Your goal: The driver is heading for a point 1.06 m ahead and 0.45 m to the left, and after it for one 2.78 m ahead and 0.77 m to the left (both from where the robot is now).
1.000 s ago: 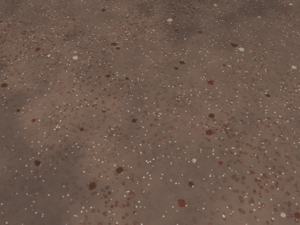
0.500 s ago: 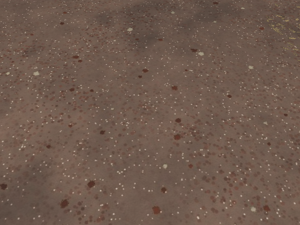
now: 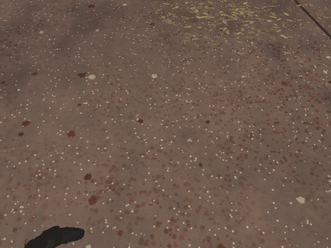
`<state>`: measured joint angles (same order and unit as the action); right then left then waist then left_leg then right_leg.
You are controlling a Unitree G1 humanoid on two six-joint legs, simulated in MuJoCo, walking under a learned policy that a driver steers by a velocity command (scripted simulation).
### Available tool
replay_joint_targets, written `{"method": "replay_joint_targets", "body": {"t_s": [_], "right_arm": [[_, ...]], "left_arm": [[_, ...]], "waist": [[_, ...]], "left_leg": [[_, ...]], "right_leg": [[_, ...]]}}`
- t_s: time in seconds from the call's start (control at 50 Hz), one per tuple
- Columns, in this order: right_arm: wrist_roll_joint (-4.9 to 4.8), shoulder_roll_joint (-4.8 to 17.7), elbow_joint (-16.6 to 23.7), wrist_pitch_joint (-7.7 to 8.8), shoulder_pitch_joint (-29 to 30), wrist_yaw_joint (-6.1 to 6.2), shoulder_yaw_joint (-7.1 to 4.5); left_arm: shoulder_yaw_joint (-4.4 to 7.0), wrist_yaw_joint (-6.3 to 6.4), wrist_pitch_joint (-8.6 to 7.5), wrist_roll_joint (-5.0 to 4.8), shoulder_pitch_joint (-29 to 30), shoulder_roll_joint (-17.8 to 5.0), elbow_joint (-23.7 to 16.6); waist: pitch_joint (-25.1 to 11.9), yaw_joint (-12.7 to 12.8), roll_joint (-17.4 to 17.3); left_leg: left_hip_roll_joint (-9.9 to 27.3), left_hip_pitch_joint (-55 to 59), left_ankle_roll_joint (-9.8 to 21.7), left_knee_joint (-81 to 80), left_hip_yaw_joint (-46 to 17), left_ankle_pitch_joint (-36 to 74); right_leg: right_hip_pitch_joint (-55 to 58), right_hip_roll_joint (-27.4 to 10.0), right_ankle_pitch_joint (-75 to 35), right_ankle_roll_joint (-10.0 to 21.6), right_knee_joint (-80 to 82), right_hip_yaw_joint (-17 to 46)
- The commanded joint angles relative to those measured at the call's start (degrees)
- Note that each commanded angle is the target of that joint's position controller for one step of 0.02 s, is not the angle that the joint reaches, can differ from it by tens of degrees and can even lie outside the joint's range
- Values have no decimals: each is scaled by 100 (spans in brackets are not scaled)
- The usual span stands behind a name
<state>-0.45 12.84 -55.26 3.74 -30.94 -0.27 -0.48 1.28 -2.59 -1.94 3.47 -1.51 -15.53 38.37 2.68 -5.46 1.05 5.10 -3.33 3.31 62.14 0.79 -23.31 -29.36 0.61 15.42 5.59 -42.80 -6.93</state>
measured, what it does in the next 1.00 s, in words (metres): walks ahead, turning left: left foot, then right foot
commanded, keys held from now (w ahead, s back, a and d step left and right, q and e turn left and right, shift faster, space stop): w+q+shift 1.00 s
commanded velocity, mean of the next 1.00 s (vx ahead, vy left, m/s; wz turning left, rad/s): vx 0.98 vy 0.00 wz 0.80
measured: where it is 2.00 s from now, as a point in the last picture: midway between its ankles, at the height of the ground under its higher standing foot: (31, 101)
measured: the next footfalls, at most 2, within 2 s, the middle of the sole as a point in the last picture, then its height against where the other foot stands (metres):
left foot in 0.40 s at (147, 225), level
right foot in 0.78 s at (143, 131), level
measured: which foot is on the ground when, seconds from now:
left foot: up 0.00-0.38, down 0.40-0.80, up 0.82-1.00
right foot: down 0.00-0.36, up 0.38-0.76, down 0.78-1.00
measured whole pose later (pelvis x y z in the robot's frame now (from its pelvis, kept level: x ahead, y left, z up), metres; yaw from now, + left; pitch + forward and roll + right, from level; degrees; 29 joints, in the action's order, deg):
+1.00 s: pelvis +0.89 +0.13 +0.03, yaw +50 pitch +2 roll -3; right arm 2.0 21.9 -38.8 0.5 -7.2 -3.5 -4.1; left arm 3.5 0.3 -4.9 2.1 -22.4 -18.7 47.0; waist 0.5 2.0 -3.5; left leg 1.6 -39.0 6.2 75.4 0.3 -12.8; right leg -8.1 -1.2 17.0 -1.6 -23.6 -8.6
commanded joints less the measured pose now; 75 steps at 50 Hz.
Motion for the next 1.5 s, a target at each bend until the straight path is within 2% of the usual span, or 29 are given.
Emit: {"method": "replay_joint_targets", "body": {"t_s": [0.02,0.08,0.2,0.3,0.38,0.4,0.42,0.44,0.46,0.48,0.54,0.7,0.74,0.78,0.8,0.82,0.84,0.88,0.96,1.1,1.14,1.18,1.22,1.24,1.26,1.28,1.32,1.36,1.5], "right_arm": [[-119,868,960,209,1131,-29,-230],[90,431,493,-145,425,-164,-213],[2,217,1005,-289,1848,-293,-191],[54,443,1224,-244,2163,-401,-128],[80,1481,303,-430,-1159,-211,-575],[-64,1518,176,-391,-1145,-99,-663],[-58,1578,215,-405,-401,-80,-648],[118,1730,502,-388,153,-54,-618],[187,1475,692,-366,365,-2,-614],[234,1178,710,-319,640,27,-557],[130,1170,778,-5,997,89,-477],[31,1457,847,142,659,-90,-696],[75,1592,910,134,740,-54,-745],[122,1761,1078,178,1345,-80,-771],[163,857,1350,245,1597,-47,-526],[-183,366,1791,230,837,-67,-324],[9,834,1547,86,1044,9,-318],[185,1015,1566,-39,1700,-126,-369],[260,545,2070,-296,2392,-393,-203],[243,602,2654,-352,3773,-576,-27],[228,587,2599,-329,3842,-592,-6],[367,624,2284,-237,3068,-517,-12],[431,921,1453,-122,959,-327,-193],[463,1341,1247,-116,919,-178,-322],[461,1795,1545,-74,1031,-105,-418],[240,1633,1646,-136,639,21,-491],[156,1043,1434,-42,1557,67,-317],[107,618,1360,62,1808,90,-167],[82,448,1282,181,2282,128,-142]], "left_arm": [[426,174,-152,13,-1964,-1127,538],[223,174,-292,-163,-1485,-400,620],[144,128,-552,-239,-1756,-83,1012],[152,463,-511,-262,-1889,-589,1084],[394,644,-221,-168,-722,-1321,656],[326,470,-164,-205,-446,-868,678],[46,376,-277,-44,-396,21,260],[-68,305,-415,-186,-970,130,-348],[-99,258,-579,-68,-926,-226,-365],[-28,237,-607,-63,-806,-544,-250],[-112,248,-249,126,-623,-491,-265],[-233,191,-200,-264,719,-302,-895],[-72,275,-254,-245,119,-673,-731],[224,433,-319,-217,-2057,-1249,-214],[368,534,-344,-35,-3334,-1638,36],[450,467,-314,119,-2516,-2090,-89],[417,410,-262,72,-1666,-1439,-278],[252,359,-215,19,-1387,-707,-154],[143,262,-403,-167,-2128,-308,612],[187,279,-559,-161,-2347,-651,941],[228,344,-515,-148,-2507,-896,965],[254,459,-403,-187,-2706,-1167,1043],[227,458,-334,-291,-2360,-1297,960],[176,369,-305,-272,-2550,-858,889],[14,415,-232,-581,-3558,-326,647],[111,496,-219,-615,-2700,-838,551],[84,432,-197,-466,-2401,-643,581],[87,351,74,-246,-2746,-388,872],[152,175,226,-262,-2017,71,537]], "waist": [[-558,1057,-140],[-54,436,308],[718,384,521],[323,76,359],[-1076,-1758,405],[-672,-1612,-643],[-22,-673,-1548],[-960,74,-1533],[-760,108,-560],[-73,392,336],[543,868,681],[-30,3,-394],[-508,285,-476],[-1630,1592,-336],[-2295,1919,730],[-2693,912,2757],[-1809,827,1581],[-771,844,231],[-223,658,444],[608,617,34],[483,563,146],[54,137,393],[-781,-790,479],[-1064,-397,-315],[-2815,171,-1091],[-3365,-440,-85],[-1245,335,244],[-455,729,161],[-433,946,-702]], "left_leg": [[102,-3696,348,1741,-622,1089],[378,-2979,185,1318,-498,1362],[36,-3757,250,221,313,2618],[-657,-2668,589,-1645,1267,2989],[-915,889,1274,-2075,527,1762],[-634,1311,1619,-2901,-9,1804],[-507,1220,1739,-2168,-1061,2962],[383,2028,2712,-3397,-3654,1390],[848,1583,2571,-4844,-4840,-665],[784,589,2241,-5199,-4604,-1093],[64,-1581,1884,-5306,-3343,-89],[-589,-1066,1042,-4788,-2186,3151],[-538,-458,772,-3846,-2304,4333],[-806,-1163,505,-1287,-2045,4409],[-1142,-2266,548,764,-1651,1078],[-1449,-3793,384,1979,-1048,-615],[-840,-4361,445,2350,-861,108],[-378,-4187,334,1810,-578,779],[44,-4433,291,1564,-525,1000],[-173,-3983,453,-847,576,2243],[-577,-3211,676,-1498,1060,2149],[-1117,-1866,765,-2006,1025,1819],[-1045,634,1032,-3208,184,2739],[-74,1908,1096,-2998,-697,4146],[2237,3864,2075,-2105,-3202,8014],[2069,3305,2047,-2701,-2976,7932],[1597,967,1540,-3681,-1887,6162],[1273,-709,1200,-4313,-917,5984],[437,-1090,670,-4506,1103,5273]], "right_leg": [[3406,-2075,663,213,2695,2917],[2096,-1466,259,-181,3239,1334],[1944,-698,-2933,-718,3709,-688],[2911,-959,-7126,-828,3069,-1160],[2144,-1265,-8011,-698,-1670,-720],[1002,-197,-2125,-571,-4320,-720],[-936,446,1312,-529,-5999,-71],[-2209,396,1403,-660,-6202,1079],[-2402,99,1087,-523,-5462,1397],[-2173,-190,653,-549,-4782,1370],[-1096,-683,504,-903,-3227,1260],[740,-266,-1977,-850,1026,680],[1479,-2,-1433,-756,1357,780],[3799,-262,-477,-607,1067,901],[5040,-1631,1724,-592,1215,2354],[5375,-2931,3066,-75,2930,6018],[4586,-2693,4117,141,3053,5813],[3301,-2112,1991,26,2848,3560],[2728,-1715,-456,-275,2996,1567],[2507,-1261,-2986,-528,3688,-590],[2815,-1225,-5400,-650,3293,-959],[2824,-1396,-7503,-595,2046,-819],[2072,-1437,-6753,-378,-463,-696],[793,-620,-820,-417,-2596,-704],[-602,-157,2279,-475,-5095,419],[-686,-3,1464,-442,-5285,1345],[-722,-465,861,-493,-3890,1108],[224,-574,778,-607,-3109,1006],[375,-460,-1417,-478,-791,344]]}}
Velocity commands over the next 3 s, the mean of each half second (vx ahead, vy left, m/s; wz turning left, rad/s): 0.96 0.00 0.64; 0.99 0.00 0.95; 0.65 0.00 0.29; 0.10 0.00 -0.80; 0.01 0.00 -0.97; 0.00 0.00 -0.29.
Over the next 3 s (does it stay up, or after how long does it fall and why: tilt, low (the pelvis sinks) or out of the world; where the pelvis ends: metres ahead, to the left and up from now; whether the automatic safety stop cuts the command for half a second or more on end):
stays up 1.20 0.53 0.03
